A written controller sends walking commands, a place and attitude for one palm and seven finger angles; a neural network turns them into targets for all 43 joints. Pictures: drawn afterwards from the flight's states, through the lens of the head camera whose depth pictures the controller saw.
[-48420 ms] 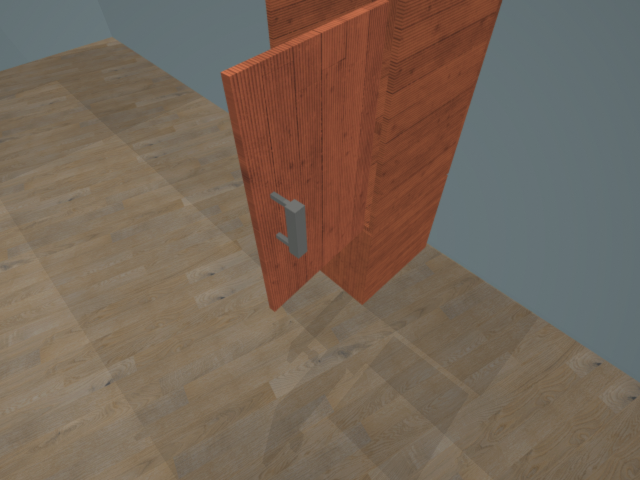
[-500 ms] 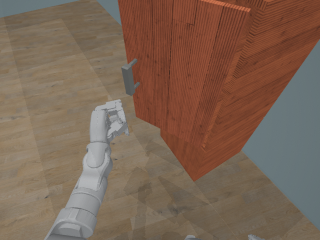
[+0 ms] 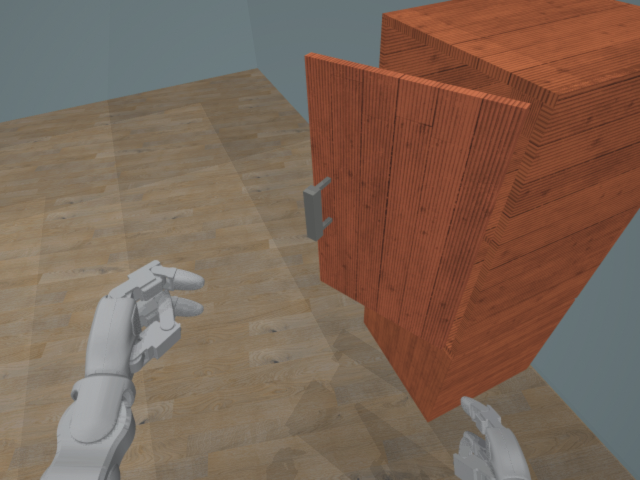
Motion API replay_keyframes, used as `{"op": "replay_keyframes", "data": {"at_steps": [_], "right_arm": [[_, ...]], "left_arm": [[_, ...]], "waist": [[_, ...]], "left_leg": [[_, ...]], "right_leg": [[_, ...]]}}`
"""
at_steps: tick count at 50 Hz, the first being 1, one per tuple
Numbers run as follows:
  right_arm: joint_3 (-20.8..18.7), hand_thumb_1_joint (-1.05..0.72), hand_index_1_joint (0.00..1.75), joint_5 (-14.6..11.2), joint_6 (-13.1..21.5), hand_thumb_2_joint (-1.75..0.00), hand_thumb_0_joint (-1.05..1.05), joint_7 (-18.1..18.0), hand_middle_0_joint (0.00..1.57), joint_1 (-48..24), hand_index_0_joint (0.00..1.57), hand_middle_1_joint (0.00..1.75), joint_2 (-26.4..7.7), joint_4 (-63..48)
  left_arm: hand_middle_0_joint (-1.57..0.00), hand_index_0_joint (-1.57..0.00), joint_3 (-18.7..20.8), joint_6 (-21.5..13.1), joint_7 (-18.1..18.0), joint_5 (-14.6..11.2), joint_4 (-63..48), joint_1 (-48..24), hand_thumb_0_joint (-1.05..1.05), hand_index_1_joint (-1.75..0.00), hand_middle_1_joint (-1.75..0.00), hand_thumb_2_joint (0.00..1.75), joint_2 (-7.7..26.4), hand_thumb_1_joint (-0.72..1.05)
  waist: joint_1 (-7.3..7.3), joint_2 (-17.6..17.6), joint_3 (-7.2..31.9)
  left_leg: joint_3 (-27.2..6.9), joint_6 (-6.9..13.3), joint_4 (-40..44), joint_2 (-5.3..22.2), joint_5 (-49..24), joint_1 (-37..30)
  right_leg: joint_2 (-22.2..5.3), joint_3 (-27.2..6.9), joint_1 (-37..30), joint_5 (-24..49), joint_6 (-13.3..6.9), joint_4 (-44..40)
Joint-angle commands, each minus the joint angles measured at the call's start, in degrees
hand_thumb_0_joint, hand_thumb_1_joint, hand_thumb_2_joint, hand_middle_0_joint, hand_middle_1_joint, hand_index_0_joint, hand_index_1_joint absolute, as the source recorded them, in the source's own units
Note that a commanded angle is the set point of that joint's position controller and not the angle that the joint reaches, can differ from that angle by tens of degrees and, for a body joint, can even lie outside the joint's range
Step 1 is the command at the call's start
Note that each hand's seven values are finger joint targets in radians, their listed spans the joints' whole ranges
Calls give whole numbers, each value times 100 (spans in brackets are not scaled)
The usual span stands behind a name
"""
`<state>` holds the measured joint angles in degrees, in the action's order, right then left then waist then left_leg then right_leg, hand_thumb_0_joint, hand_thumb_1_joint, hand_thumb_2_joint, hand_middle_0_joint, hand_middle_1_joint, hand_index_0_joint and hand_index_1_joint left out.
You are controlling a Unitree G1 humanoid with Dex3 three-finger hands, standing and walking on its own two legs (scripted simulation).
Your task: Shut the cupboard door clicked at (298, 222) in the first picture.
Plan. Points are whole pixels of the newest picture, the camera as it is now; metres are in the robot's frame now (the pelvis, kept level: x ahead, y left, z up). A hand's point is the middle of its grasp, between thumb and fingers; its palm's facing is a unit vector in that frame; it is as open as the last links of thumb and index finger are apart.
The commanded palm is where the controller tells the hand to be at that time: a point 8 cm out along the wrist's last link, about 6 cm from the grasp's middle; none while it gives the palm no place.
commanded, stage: draw the hand back to the body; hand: left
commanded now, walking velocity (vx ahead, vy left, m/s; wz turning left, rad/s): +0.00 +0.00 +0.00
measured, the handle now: (320, 208) +0.64 +0.08 -0.05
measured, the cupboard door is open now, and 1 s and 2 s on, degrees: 28 28 28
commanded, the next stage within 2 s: step back with the hand held close in 0.64 s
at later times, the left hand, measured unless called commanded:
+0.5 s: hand (70, 355) +0.19 +0.26 +0.15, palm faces +0.48 -0.79 -0.38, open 7.3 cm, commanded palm +0.14 +0.30 +0.18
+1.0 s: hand (83, 349) +0.19 +0.26 +0.15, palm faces +0.40 -0.79 -0.47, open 7.4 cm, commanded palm +0.13 +0.30 +0.18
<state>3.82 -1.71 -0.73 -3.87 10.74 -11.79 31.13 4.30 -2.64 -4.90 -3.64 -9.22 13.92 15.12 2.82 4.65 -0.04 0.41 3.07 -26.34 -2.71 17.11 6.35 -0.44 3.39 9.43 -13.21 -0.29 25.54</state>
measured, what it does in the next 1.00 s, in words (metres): stands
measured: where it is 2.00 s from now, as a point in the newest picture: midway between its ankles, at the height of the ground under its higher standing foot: outside the picture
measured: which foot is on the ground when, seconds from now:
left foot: down 0.00-1.00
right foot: down 0.00-1.00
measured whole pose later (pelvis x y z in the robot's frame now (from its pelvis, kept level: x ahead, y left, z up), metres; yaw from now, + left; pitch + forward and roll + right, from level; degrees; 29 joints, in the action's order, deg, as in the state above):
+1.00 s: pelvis -0.01 +0.00 +0.00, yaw +0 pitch +1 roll -1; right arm -1.1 -1.2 1.3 -4.0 11.3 -15.0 34.2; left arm 21.2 -9.2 -7.5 -3.4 -23.9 30.9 20.8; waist 0.1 4.0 -0.1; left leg 0.0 2.9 -30.9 -2.2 18.1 13.7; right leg -0.1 4.0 15.8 -13.4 -0.7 28.2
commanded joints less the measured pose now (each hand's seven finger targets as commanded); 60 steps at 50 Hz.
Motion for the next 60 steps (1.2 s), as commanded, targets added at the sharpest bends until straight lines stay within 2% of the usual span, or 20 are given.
{"op": "replay_keyframes", "data": {"at_steps": [1, 5, 9, 13, 16, 19, 24, 28, 32, 38, 39, 40, 41, 42, 46, 50, 54, 56, 58, 60], "right_arm": [[-259, -90, 30, 89, 385, -90, 0, -74, 20, -653, 20, 30, -596, -773], [-297, -90, 30, 95, 506, -90, 0, -57, 20, -694, 20, 30, -572, -714], [-357, -90, 30, 93, 644, -90, 0, -33, 20, -700, 20, 30, -624, -592], [-437, -90, 30, 66, 732, -90, 0, -23, 20, -645, 20, 30, -638, -541], [-471, -90, 30, 62, 788, -90, 0, -18, 20, -606, 20, 30, -727, -457], [-509, -90, 30, 67, 844, -90, 0, -55, 20, -594, 20, 30, -803, -389], [-492, -90, 30, 113, 960, -90, 0, -116, 20, -637, 20, 30, -757, -402], [-441, -90, 30, 109, 1036, -90, 0, -132, 20, -703, 20, 30, -653, -421], [-428, -90, 30, 107, 1041, -90, 0, -102, 20, -662, 20, 30, -633, -356], [-489, -90, 30, 95, 962, -90, 0, -75, 20, -609, 20, 30, -666, -378], [-460, -90, 30, -3, 854, -90, 0, -24, 20, -515, 20, 30, -821, -591], [-593, -90, 30, 135, 790, -90, 0, -77, 20, -512, 20, 30, -850, -524], [-624, -90, 30, 125, 731, -90, 0, -54, 20, -485, 20, 30, -862, -506], [-629, -90, 30, 113, 671, -90, 0, -20, 20, -464, 20, 30, -844, -539], [-665, -90, 30, 75, 517, -90, 0, -27, 20, -409, 20, 30, -834, -578], [-671, -90, 30, 70, 406, -90, 0, -135, 20, -495, 20, 30, -871, -719], [-703, -90, 30, 122, 328, -90, 0, -200, 20, -497, 20, 30, -920, -804], [-705, -90, 30, 139, 310, -90, 0, -187, 20, -409, 20, 30, -913, -829], [-722, -90, 30, 162, 333, -90, 0, -169, 20, -376, 20, 30, -957, -833], [-715, -90, 30, 169, 345, -90, 0, -155, 20, -380, 20, 30, -968, -825]], "left_arm": [[-53, -53, 1112, -372, -129, -5, -1789, -725, 0, -66, -66, 90, 1181, 90], [-42, -42, 1570, -436, -183, -27, -2264, -175, 0, -54, -54, 90, 1396, 90], [-31, -31, 2015, -471, -221, -56, -2274, 500, 0, -42, -42, 90, 1555, 90], [-20, -20, 2473, -547, -253, -76, -2455, 897, 0, -30, -30, 90, 1750, 90], [-20, -20, 1952, -528, -212, -46, -2135, 717, 0, -30, -30, 90, 1254, 90], [-20, -20, 1890, -558, -253, 2, -2037, 448, 0, -30, -30, 90, 1301, 90], [-20, -20, 2271, -646, -339, 22, -2385, 501, 0, -30, -30, 90, 1728, 90], [-20, -20, 2305, -681, -362, 33, -2612, 559, 0, -30, -30, 90, 1733, 90], [-20, -20, 2256, -657, -319, 18, -2380, 683, 0, -30, -30, 90, 1581, 90], [-20, -20, 2208, -633, -237, -27, -2075, 884, 0, -30, -30, 90, 1459, 90], [-20, -20, 3046, -915, -322, 51, -2275, -181, 0, -30, -30, 90, 2355, 90], [-20, -20, 2738, -956, -299, 50, -2005, 613, 0, -30, -30, 90, 1884, 90], [-20, -20, 2464, -933, -258, 32, -1908, 1020, 0, -30, -30, 90, 1614, 90], [-20, -20, 2379, -945, -256, 35, -2016, 1109, 0, -30, -30, 90, 1554, 90], [-20, -20, 2464, -1035, -358, 24, -2545, 1465, 0, -30, -30, 90, 1711, 90], [-20, -20, 2824, -1062, -457, -6, -3098, 1665, 0, -30, -30, 90, 2069, 90], [-20, -20, 3053, -1037, -469, -1, -3254, 1598, 0, -30, -30, 90, 2265, 90], [-20, -20, 2919, -1022, -452, -10, -3097, 1607, 0, -30, -30, 90, 2097, 90], [-20, -20, 2847, -1020, -429, 3, -2948, 1609, 0, -30, -30, 90, 1972, 90], [-20, -20, 2796, -1034, -405, 34, -2746, 1670, 0, -30, -30, 90, 1860, 90]], "waist": [[-48, -243, 692], [22, 31, 666], [75, 13, 347], [101, -70, 339], [-36, -162, -97], [-65, -340, -169], [98, -158, 548], [117, 180, 460], [81, 207, 90], [60, -367, 72], [-192, 41, -385], [-169, -459, 6], [-218, -754, 157], [-236, -874, 359], [-298, -663, 947], [-285, -211, 1291], [-204, 219, 1274], [-239, 164, 1103], [-242, 196, 879], [-242, 67, 658]], "left_leg": [[-262, -320, 627, 363, -1712, 231], [-286, -395, 659, 386, -1896, 199], [-267, -396, 694, 394, -1737, 363], [-221, -400, 673, 413, -1837, 379], [-227, -356, 761, 434, -1379, 394], [-239, -271, 805, 403, -934, 418], [-202, -223, 718, 318, -1171, 297], [-122, -253, 660, 282, -1394, 335], [-126, -301, 707, 322, -1426, 426], [-58, -236, 702, 352, -1422, 386], [-267, -153, 621, 424, -789, 967], [-425, -122, 294, 486, -863, 980], [-321, -99, 15, 445, -884, 785], [-305, -106, -182, 410, -880, 711], [-319, -181, -461, 454, -1153, 853], [-528, -222, -165, 715, -2606, 919], [-760, -238, 0, 1003, -3785, 1139], [-819, -195, 124, 1139, -3655, 1308], [-919, -78, 366, 1276, -2872, 1755], [-960, 38, 498, 1282, -1804, 2351]], "right_leg": [[-25, -76, -797, 1070, -141, -280], [-27, -72, -891, 1068, -128, -329], [-6, -69, -801, 931, -117, -427], [2, -62, -792, 981, -96, -386], [-25, -73, -402, 584, -67, -471], [-32, -95, -308, 274, -58, -540], [-59, -152, -768, 498, -78, -459], [-57, -165, -798, 771, -92, -432], [-29, -143, -661, 742, -100, -476], [-20, -149, -595, 754, -51, -520], [-327, -611, -341, 806, -101, -657], [-534, -792, -332, 969, -199, -642], [-708, -1006, -92, 1009, -256, -718], [-860, -1057, -78, 1026, -313, -717], [-1149, -1086, -227, 1677, -486, -275], [-762, -669, -427, 2520, -254, 580], [-327, -426, -445, 2212, -41, 1040], [-217, -413, -350, 1609, 0, 1145], [-100, -420, -403, 1052, 41, 1258], [-113, -487, -614, 1100, 44, 1218]]}}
